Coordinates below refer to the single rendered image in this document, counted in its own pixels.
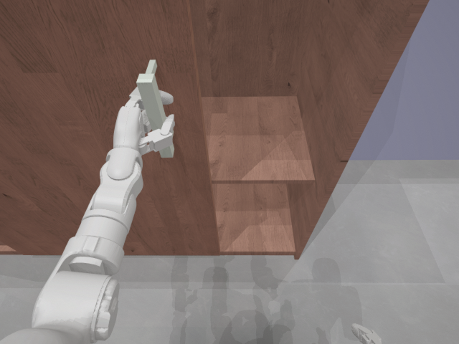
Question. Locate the robot left upper arm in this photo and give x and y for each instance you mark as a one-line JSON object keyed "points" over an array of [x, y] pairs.
{"points": [[76, 308]]}

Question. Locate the robot left hand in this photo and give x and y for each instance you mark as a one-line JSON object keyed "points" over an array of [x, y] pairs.
{"points": [[132, 124]]}

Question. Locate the handle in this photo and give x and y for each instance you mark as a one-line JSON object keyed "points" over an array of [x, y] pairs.
{"points": [[151, 98]]}

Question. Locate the robot left forearm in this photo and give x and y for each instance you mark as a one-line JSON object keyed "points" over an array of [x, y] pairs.
{"points": [[97, 247]]}

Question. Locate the robot right hand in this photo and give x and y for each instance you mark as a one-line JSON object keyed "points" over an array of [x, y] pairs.
{"points": [[364, 335]]}

